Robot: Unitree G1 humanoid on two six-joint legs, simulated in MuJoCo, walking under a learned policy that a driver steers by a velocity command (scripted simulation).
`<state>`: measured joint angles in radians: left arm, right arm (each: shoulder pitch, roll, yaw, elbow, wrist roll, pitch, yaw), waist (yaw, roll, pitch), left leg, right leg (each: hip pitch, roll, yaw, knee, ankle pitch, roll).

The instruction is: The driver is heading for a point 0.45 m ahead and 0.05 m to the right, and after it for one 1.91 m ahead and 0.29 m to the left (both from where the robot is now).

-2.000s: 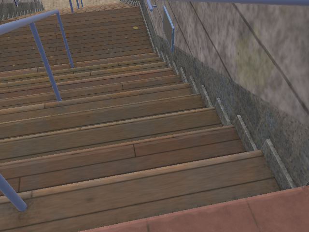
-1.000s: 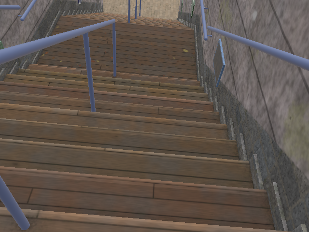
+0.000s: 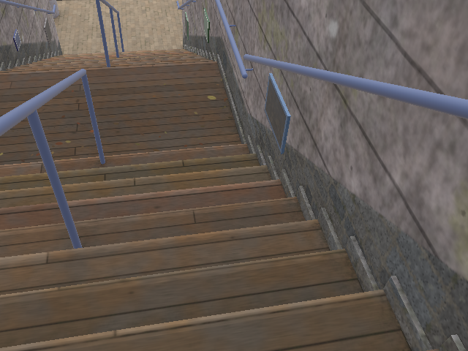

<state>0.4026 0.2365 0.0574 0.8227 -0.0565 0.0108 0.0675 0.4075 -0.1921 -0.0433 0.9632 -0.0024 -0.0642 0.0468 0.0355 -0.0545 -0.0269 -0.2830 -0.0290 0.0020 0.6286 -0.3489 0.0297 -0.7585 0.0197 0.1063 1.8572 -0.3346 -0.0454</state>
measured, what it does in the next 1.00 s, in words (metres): goes down: right foot 0.17 m lower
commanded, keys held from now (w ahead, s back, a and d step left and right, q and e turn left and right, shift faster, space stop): w+e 0.16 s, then e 0.28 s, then q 0.14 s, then w+q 0.42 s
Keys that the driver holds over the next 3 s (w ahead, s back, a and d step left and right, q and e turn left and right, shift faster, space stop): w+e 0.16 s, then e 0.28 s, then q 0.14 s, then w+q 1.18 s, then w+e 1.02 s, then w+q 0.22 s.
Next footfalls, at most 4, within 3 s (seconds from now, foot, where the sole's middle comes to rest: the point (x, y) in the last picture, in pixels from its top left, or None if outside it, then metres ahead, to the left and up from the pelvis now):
0.46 right None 0.38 -0.17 -0.93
1.14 left None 0.45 0.14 -0.93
1.48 right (237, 343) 0.72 -0.02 -1.10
1.92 left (162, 296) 0.98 0.30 -1.28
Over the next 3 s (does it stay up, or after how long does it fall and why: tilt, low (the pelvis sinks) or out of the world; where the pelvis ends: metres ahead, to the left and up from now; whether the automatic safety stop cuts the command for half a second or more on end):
stays up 1.43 0.27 -0.77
